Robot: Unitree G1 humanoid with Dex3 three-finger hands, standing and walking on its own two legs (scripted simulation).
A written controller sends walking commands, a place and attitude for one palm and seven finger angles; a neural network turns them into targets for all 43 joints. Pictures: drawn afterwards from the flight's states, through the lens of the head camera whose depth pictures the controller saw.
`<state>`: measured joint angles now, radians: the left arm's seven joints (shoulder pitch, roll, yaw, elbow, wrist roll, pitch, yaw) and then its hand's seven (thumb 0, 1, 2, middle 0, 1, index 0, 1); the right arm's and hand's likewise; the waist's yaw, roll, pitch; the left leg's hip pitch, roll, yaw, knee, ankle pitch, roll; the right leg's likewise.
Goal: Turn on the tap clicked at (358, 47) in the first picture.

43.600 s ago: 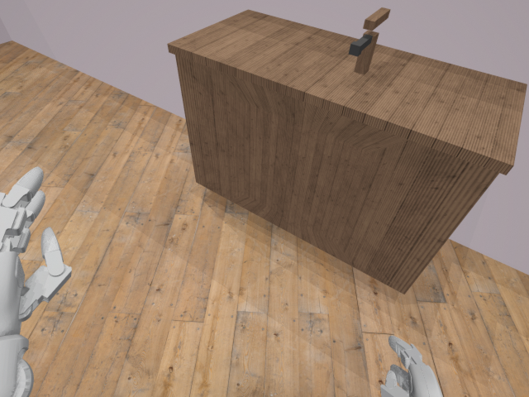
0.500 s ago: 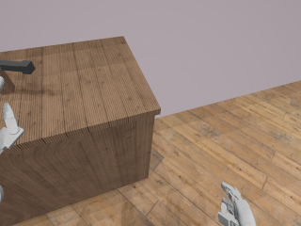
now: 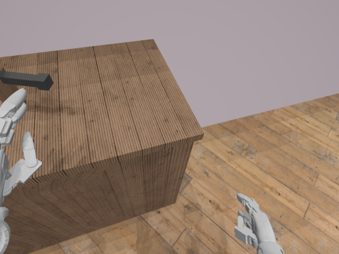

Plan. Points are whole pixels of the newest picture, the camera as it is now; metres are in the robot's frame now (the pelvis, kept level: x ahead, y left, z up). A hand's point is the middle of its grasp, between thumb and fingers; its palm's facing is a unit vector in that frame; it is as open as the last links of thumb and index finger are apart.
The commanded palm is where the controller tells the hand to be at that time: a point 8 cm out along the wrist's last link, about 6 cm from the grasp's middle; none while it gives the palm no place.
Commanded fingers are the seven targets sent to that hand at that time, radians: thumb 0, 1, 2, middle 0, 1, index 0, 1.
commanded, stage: come to a stop and stand still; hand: left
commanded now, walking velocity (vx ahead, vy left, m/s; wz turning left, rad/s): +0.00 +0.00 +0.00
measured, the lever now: (43, 81) +0.45 +0.35 +0.12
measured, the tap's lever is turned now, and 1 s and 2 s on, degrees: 66 66 66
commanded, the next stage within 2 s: look again from close up in 0.22 s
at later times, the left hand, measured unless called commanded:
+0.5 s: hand (33, 173) +0.21 +0.24 +0.16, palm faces +0.37 -0.84 -0.40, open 7.4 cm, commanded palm +0.15 +0.27 +0.18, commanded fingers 0.00 0.90 0.90 -0.20 -0.30 -0.20 -0.30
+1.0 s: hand (28, 182) +0.20 +0.24 +0.16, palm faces +0.36 -0.85 -0.38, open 7.4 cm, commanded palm +0.14 +0.29 +0.18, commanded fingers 0.00 0.90 0.90 -0.20 -0.30 -0.20 -0.30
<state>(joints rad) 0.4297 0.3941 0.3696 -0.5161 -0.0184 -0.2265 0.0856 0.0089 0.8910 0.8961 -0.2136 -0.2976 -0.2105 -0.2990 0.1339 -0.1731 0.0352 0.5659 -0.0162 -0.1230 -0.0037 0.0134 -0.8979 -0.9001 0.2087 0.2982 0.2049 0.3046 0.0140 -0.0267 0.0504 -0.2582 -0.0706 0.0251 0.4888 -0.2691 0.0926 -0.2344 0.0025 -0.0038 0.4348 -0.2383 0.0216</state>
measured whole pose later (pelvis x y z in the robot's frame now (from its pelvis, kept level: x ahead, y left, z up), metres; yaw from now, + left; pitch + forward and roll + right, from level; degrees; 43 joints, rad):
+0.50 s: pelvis -0.01 -0.01 +0.00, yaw +0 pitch +0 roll -2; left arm 0.46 0.38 0.36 -0.49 -0.04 -0.18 0.10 0.01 0.89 0.90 -0.21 -0.30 -0.21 -0.30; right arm 0.20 -0.20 0.02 0.57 0.01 -0.07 -0.03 0.01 -0.90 -0.90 0.21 0.30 0.20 0.30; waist 0.01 0.00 0.03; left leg -0.23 -0.05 0.01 0.48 -0.26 0.08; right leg -0.19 0.02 -0.02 0.40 -0.22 0.01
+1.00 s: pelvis -0.01 +0.00 +0.00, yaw +1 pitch +0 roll -3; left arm 0.48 0.36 0.33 -0.49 -0.04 -0.21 0.11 0.01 0.89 0.90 -0.21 -0.30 -0.21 -0.30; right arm 0.20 -0.24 -0.01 0.59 0.01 -0.08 -0.02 0.01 -0.90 -0.90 0.21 0.30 0.20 0.30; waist -0.01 0.02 0.02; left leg -0.28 -0.06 0.00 0.57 -0.30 0.10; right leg -0.23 0.01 -0.03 0.47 -0.25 0.02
